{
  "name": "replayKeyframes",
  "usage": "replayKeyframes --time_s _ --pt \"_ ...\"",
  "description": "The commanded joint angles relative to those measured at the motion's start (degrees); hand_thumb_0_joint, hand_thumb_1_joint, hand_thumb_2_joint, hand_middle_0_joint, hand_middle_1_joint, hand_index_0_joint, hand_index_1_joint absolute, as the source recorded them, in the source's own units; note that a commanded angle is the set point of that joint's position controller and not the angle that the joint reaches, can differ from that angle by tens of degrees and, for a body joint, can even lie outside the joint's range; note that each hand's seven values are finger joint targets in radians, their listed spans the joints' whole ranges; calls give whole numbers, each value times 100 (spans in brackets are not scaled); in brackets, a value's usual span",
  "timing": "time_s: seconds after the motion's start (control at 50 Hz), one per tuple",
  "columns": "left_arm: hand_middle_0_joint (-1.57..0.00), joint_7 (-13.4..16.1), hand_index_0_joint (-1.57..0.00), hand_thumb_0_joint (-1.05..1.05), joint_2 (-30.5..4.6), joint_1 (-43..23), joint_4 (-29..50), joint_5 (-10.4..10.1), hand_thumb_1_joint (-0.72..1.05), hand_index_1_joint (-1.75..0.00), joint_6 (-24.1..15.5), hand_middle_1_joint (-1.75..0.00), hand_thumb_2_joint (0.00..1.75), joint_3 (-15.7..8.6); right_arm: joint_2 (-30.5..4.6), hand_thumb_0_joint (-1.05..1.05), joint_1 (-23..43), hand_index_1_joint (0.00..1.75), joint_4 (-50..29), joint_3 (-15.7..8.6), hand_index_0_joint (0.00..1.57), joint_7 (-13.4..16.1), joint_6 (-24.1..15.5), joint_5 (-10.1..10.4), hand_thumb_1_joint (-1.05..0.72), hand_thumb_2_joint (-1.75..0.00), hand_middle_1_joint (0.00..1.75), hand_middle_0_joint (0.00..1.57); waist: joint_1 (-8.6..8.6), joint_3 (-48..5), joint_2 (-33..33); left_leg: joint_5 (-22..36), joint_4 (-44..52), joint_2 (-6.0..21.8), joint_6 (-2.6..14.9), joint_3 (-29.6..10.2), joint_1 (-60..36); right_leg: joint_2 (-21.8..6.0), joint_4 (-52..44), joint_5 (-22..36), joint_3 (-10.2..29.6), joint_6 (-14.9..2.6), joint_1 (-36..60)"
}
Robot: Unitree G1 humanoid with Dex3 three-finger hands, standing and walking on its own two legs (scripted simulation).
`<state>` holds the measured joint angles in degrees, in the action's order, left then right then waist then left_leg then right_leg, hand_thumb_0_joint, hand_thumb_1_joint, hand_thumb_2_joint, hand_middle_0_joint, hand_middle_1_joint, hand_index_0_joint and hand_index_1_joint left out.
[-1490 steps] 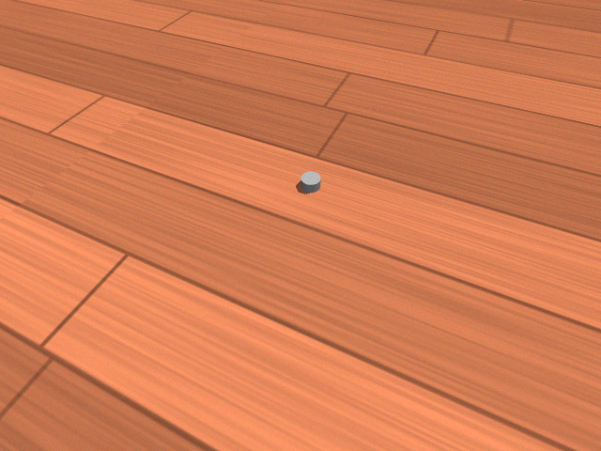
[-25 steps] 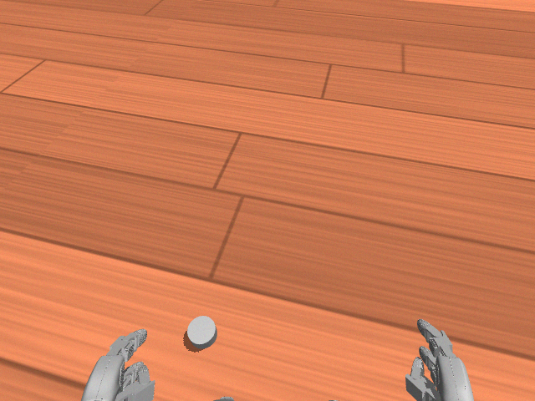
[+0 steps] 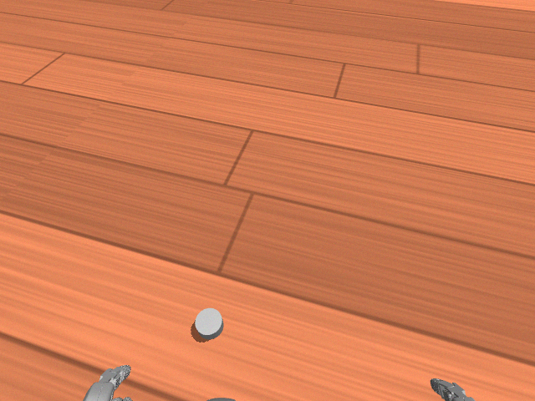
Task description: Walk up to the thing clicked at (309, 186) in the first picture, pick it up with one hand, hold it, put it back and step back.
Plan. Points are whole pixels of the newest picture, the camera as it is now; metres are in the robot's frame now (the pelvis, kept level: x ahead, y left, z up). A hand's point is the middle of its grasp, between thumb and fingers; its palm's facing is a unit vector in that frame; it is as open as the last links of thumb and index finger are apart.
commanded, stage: stand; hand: left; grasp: from above
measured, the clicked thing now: (209, 323) +0.45 +0.25 -0.72
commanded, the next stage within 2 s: none
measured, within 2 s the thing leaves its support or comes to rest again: neither
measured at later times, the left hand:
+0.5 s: hand out of the picture +0.04 +0.24 -0.13, palm faces +0.05 -0.94 -0.33, open 7.4 cm
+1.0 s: hand out of the picture +0.05 +0.24 -0.13, palm faces +0.03 -0.94 -0.33, open 7.4 cm
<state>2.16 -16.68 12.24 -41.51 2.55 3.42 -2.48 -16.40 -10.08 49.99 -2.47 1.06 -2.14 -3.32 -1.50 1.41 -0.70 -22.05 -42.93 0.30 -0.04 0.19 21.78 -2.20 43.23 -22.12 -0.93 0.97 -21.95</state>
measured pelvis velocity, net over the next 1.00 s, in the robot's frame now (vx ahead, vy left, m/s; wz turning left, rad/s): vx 0.00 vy -0.01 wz -0.01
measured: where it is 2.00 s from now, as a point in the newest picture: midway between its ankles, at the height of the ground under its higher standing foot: outside the picture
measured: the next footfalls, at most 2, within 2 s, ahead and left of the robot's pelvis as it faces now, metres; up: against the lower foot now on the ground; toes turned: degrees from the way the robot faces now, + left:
none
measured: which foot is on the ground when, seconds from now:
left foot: down 0.00-1.00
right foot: down 0.00-1.00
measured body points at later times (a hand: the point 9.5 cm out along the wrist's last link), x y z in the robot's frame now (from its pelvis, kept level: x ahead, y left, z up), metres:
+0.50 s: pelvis +0.00 +0.00 +0.03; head -0.01 +0.00 +0.48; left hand +0.04 +0.29 -0.11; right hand +0.06 -0.28 -0.11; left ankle +0.01 +0.12 -0.71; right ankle +0.01 -0.13 -0.71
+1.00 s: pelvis +0.00 -0.01 +0.03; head +0.00 -0.01 +0.48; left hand +0.05 +0.28 -0.10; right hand +0.05 -0.29 -0.11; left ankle +0.01 +0.12 -0.71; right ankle +0.01 -0.13 -0.71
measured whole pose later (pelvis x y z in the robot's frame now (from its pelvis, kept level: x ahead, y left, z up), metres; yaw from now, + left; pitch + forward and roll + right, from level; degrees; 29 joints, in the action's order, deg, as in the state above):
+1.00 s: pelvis +0.00 -0.01 +0.03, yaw +0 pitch -3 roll +0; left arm 1.2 -17.1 7.0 -67.4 1.1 -0.3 -2.1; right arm -17.6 -8.4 65.5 -0.8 1.1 -0.4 -1.2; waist -0.6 3.5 0.6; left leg -10.2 -19.9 1.1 -0.8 0.3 6.5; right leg -1.0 19.8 -10.0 -1.3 0.6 -6.5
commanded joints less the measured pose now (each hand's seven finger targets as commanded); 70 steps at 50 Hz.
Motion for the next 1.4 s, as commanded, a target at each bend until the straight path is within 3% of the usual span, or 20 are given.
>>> replayKeyframes --time_s 0.0,0.12,0.24,0.3,0.38,0.54,0.82,0.98,1.14,1.2,1.38 --pt "-20 25 -20 0 -798 -249 -159 13 90 -30 -389 -30 90 -255 -822 0 221 30 -249 -231 20 42 -82 43 -90 -90 30 20 17 -461 96 1191 1307 354 280 -601 -452 -282 -1192 1274 414 -255 771" --pt "-20 53 -20 0 -843 -234 -1012 -74 90 -30 -431 -30 90 -223 -927 0 117 30 292 -217 20 113 9 91 -90 -90 30 20 46 -342 180 1583 1762 394 215 -526 -1015 -385 -1773 1746 463 -230 1193" --pt "-20 47 -20 0 -909 -248 -1611 -71 90 -30 -409 -30 90 -185 -997 0 151 30 655 -196 20 123 59 134 -90 -90 30 20 33 6 166 1200 2303 452 140 -583 -1185 -351 -2210 1293 431 -179 1292" --pt "-20 57 -20 0 -947 -319 -1780 -77 90 -30 -440 -30 90 -189 -987 0 141 30 770 -179 20 125 53 155 -90 -90 30 20 52 -69 95 1630 2336 496 143 -565 -1342 -419 -2309 1620 451 -184 1452" --pt "-20 41 -20 0 -917 -326 -1983 -78 90 -30 -435 -30 90 -153 -999 0 146 30 919 -146 20 119 58 161 -90 -90 30 20 49 6 151 1521 2500 497 111 -559 -1401 -385 -2470 1501 417 -135 1485" --pt "-20 10 -20 0 -1037 -472 -2183 -102 90 -30 -419 -30 90 -160 -1052 0 213 30 1070 -130 20 86 97 160 -90 -90 30 20 70 174 132 903 2730 527 113 -575 -1247 -387 -2653 1121 456 -141 1452" --pt "-20 -29 -20 0 -1160 -669 -2263 -122 90 -30 -463 -30 90 -148 -1145 0 299 30 1152 -39 20 62 73 193 -90 -90 30 20 105 -27 111 1343 2699 595 125 -524 -1382 -467 -2734 1528 524 -157 1601" --pt "-20 -62 -20 0 -1186 -658 -2296 -140 90 -30 -465 -30 90 -119 -1201 0 313 30 1209 -15 20 41 65 210 -90 -90 30 20 114 -27 122 1252 2732 601 109 -511 -1378 -449 -2780 1356 539 -162 1571" --pt "-20 -66 -20 0 -1164 -716 -2291 -158 90 -30 -481 -30 90 -109 -1209 0 366 30 1233 1 20 47 54 216 -90 -90 30 20 129 -145 129 1691 2691 640 120 -466 -1501 -477 -2718 1856 508 -171 1640" --pt "-20 -72 -20 0 -1160 -708 -2301 -163 90 -30 -481 -30 90 -99 -1225 0 357 30 1250 8 20 36 52 222 -90 -90 30 20 138 -125 102 1563 2719 645 112 -463 -1492 -456 -2764 1701 503 -154 1606" --pt "-20 -79 -20 0 -1254 -781 -2236 -165 90 -30 -495 -30 90 -125 -1308 0 431 30 1241 -6 20 38 34 222 -90 -90 30 20 155 -207 115 1824 2698 691 118 -433 -1580 -502 -2719 2014 541 -168 1656"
